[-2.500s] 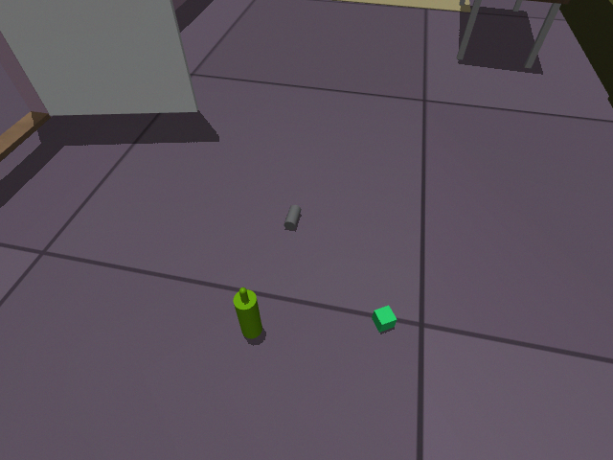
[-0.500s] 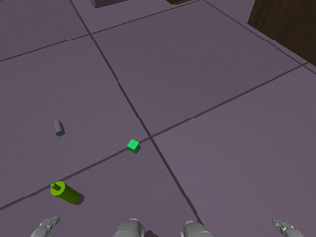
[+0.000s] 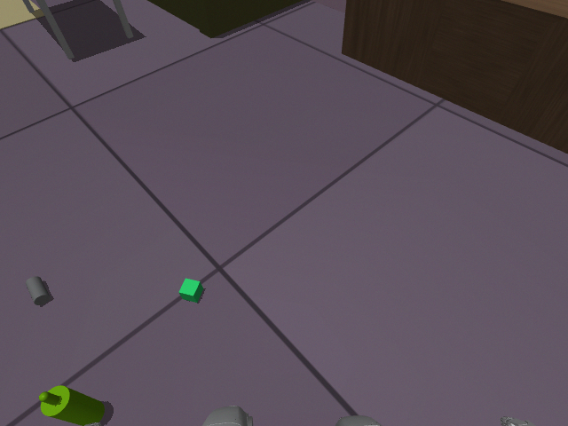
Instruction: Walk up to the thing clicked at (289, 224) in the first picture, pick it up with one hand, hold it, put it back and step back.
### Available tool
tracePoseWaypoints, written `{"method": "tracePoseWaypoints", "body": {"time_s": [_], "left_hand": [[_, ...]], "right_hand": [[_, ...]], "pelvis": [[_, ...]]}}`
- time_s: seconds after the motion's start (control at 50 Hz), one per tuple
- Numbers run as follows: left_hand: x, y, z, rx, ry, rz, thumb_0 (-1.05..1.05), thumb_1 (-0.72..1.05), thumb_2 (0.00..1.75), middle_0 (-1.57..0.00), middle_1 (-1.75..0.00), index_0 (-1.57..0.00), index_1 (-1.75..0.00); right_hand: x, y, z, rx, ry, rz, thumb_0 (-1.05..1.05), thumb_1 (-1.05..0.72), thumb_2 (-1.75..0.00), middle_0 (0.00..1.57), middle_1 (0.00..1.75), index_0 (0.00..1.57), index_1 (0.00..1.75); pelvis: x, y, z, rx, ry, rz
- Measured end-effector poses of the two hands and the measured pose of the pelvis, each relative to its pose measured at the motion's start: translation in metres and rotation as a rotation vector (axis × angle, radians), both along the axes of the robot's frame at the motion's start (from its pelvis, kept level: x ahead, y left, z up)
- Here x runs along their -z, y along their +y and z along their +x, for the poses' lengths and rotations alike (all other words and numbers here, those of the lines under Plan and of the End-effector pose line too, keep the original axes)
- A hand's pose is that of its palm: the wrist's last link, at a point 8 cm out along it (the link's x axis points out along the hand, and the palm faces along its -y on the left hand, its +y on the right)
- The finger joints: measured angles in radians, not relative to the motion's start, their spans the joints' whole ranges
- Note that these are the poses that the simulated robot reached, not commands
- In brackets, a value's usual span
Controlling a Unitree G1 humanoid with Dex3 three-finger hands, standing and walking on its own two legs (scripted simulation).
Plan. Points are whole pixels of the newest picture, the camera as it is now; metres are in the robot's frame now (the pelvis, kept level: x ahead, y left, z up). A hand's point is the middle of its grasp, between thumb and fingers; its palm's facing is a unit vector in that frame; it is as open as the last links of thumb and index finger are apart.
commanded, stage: walk up
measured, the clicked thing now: (37, 290) +0.69 +0.98 -0.72
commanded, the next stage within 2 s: stand in 1.08 s
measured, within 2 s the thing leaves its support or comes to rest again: neither
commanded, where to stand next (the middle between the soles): +0.06 +0.02 m, yaw -9 degrees
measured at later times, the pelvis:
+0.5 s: pelvis -0.01 +0.01 +0.01, yaw -7 degrees
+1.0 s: pelvis +0.00 +0.02 +0.02, yaw -12 degrees
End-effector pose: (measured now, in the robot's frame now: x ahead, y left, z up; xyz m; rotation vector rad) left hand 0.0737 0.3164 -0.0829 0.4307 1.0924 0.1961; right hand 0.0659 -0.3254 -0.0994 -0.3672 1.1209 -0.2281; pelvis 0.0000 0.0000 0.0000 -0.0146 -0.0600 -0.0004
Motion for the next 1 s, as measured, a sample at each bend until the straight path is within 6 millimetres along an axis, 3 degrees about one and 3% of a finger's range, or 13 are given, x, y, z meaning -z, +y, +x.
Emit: {"method": "tracePoseWaypoints", "body": {"time_s": [0.14, 0.26, 0.32, 0.46, 0.6, 0.84, 1.0], "left_hand": [[-0.011, -0.001, -0.005, 0.024, 0.02, 0.019, 0.01, 0.9, 0.9, -0.21, -0.3, -0.21, -0.3], [0.006, 0.015, 0.008, 0.044, 0.012, 0.002, 0.01, 0.9, 0.9, -0.21, -0.3, -0.21, -0.3], [0.013, 0.014, 0.016, 0.055, 0.021, -0.018, 0.01, 0.9, 0.9, -0.21, -0.3, -0.21, -0.3], [0.017, 0.002, 0.029, 0.105, 0.03, -0.046, 0.01, 0.9, 0.9, -0.21, -0.3, -0.21, -0.3], [0.014, -0.006, 0.028, 0.112, 0.063, -0.04, 0.01, 0.9, 0.9, -0.21, -0.3, -0.21, -0.3], [0.002, -0.019, 0.069, 0.144, 0.011, -0.042, 0.01, 0.9, 0.9, -0.21, -0.3, -0.21, -0.3], [-0.004, -0.027, 0.085, 0.178, 0.008, -0.051, 0.01, 0.9, 0.9, -0.21, -0.3, -0.21, -0.3]], "right_hand": [[0.007, 0.014, -0.01, 0.02, -0.011, 0.057, 0.01, -0.91, -0.9, 0.2, 0.3, 0.21, 0.3], [0.009, 0.029, -0.028, 0.05, 0.008, 0.036, 0.01, -0.91, -0.9, 0.2, 0.3, 0.21, 0.3], [0.004, 0.037, -0.041, 0.073, 0.008, 0.034, 0.01, -0.91, -0.9, 0.2, 0.3, 0.21, 0.3], [-0.005, 0.029, -0.057, 0.124, 0.018, 0.029, 0.01, -0.91, -0.9, 0.2, 0.3, 0.21, 0.3], [0.0, 0.02, -0.052, 0.158, 0.02, 0.033, 0.01, -0.91, -0.9, 0.2, 0.3, 0.21, 0.3], [0.003, 0.03, -0.041, 0.187, 0.002, 0.087, 0.01, -0.91, -0.9, 0.2, 0.3, 0.21, 0.3], [0.001, 0.031, -0.047, 0.223, 0.014, 0.095, 0.01, -0.91, -0.9, 0.2, 0.3, 0.21, 0.3]], "pelvis": [[-0.007, 0.004, -0.005, 0.053, 0.011, 0.024], [0.002, 0.019, -0.01, 0.071, 0.014, 0.035], [0.0, 0.023, -0.011, 0.097, 0.011, 0.039], [-0.005, 0.015, -0.008, 0.136, 0.013, 0.003], [-0.007, 0.015, -0.002, 0.156, 0.014, 0.011], [-0.015, 0.013, 0.003, 0.182, 0.006, 0.028], [-0.02, 0.016, 0.001, 0.2, 0.005, 0.031]]}}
